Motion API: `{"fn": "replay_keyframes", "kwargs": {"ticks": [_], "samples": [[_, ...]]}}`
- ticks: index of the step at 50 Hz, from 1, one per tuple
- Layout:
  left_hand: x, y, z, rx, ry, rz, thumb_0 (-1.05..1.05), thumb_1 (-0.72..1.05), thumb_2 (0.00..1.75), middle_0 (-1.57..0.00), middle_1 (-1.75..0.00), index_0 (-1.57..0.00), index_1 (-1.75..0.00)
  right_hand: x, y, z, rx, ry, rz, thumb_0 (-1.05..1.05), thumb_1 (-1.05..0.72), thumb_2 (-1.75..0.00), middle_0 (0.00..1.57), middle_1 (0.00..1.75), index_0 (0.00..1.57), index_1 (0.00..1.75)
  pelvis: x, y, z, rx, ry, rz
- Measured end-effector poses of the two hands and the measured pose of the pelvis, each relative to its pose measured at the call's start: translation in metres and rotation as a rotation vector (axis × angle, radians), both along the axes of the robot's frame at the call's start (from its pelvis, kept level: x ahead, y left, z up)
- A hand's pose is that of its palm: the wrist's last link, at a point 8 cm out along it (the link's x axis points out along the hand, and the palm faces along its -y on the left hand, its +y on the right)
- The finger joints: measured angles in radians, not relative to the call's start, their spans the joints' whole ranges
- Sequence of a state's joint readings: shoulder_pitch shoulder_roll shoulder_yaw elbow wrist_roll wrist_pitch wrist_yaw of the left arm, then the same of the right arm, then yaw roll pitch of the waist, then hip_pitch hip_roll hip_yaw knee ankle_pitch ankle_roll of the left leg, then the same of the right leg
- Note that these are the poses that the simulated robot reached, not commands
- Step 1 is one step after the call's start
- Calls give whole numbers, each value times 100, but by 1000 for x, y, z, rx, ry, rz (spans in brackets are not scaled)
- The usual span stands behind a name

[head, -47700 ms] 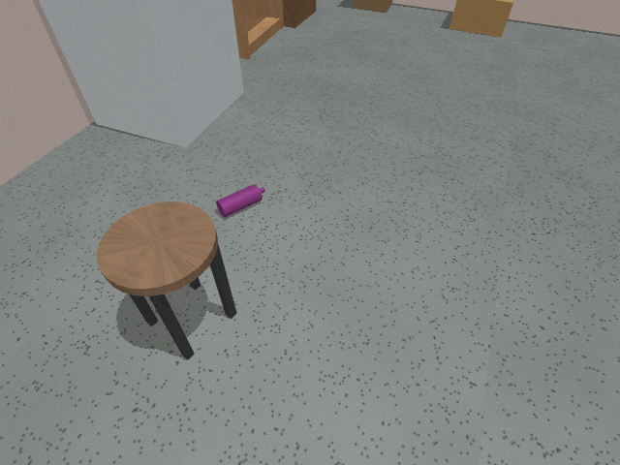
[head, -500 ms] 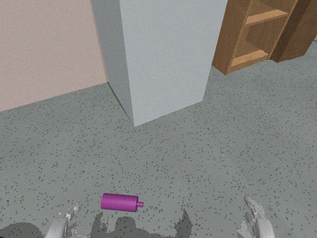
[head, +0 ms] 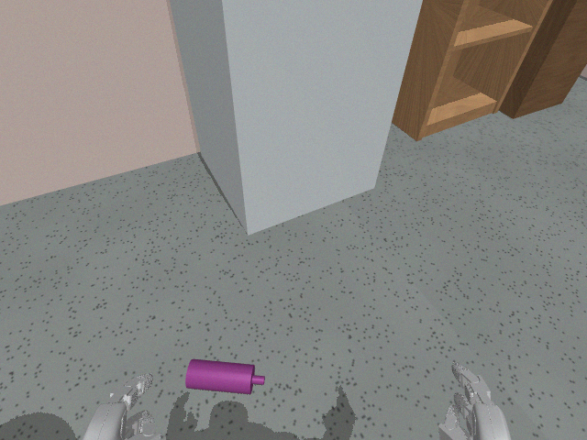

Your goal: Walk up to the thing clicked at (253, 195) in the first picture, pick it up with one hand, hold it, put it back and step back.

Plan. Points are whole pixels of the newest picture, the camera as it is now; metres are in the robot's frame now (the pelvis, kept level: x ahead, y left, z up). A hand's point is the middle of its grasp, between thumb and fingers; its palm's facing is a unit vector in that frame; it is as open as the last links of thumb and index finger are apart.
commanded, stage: home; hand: left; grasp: from above
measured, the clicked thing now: (227, 376) +0.46 +0.19 -0.67
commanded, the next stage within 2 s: stand in 0.18 s
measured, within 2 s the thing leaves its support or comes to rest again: neither
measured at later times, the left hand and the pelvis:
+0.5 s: hand out of the picture +0.13 +0.23 -0.10, palm faces +0.03 -0.94 -0.34, open 7.4 cm; pelvis -0.01 +0.00 +0.02, yaw +0 degrees
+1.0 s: hand out of the picture +0.03 +0.23 -0.10, palm faces +0.05 -0.94 -0.33, open 7.4 cm; pelvis -0.01 +0.00 +0.06, yaw +1 degrees
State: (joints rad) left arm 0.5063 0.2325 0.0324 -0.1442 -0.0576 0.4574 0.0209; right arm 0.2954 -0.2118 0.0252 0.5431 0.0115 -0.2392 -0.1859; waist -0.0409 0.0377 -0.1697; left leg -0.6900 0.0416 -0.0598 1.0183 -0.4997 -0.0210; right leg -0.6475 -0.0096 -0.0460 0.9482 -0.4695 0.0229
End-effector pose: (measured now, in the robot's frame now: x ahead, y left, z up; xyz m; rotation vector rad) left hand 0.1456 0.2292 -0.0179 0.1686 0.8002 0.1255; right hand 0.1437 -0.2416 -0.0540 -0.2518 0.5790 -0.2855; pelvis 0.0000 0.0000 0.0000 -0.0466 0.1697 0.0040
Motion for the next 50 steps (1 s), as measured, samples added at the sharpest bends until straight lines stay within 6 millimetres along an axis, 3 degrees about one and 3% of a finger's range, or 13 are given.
{"fn": "replay_keyframes", "kwargs": {"ticks": [14,19,28,37,42,50], "samples": [[-2,2,-1,-3,10,2,1,90,90,-20,-30,-20,-30,1,4,-1,7,2,5,1,-90,-90,20,30,21,30,0,2,-1,-2,6,-1],[1,19,-25,105,-9,-33,1,90,90,-21,-30,-20,-30,-9,-3,-20,-42,281,161,1,-90,-90,20,30,21,30,-9,2,10,31,-94,-1],[-50,54,-48,148,211,43,1,90,90,-20,-30,-20,-30,-45,-29,-20,9,470,79,1,-90,-90,20,30,21,30,-8,3,30,45,-161,-5],[-101,54,-52,129,380,107,1,90,90,-20,-30,-20,-30,-67,-32,-19,45,569,28,1,-90,-90,20,30,21,30,-5,1,46,44,-203,6],[-115,50,-51,112,425,122,1,90,90,-20,-30,-20,-30,-76,-30,-17,61,602,16,1,-90,-90,20,30,21,30,-6,0,53,43,-224,9],[-120,49,-47,108,449,125,1,90,90,-21,-30,-20,-30,-87,-31,-13,73,634,3,0,-90,-90,20,30,21,30,-9,-1,61,45,-243,12]]}}
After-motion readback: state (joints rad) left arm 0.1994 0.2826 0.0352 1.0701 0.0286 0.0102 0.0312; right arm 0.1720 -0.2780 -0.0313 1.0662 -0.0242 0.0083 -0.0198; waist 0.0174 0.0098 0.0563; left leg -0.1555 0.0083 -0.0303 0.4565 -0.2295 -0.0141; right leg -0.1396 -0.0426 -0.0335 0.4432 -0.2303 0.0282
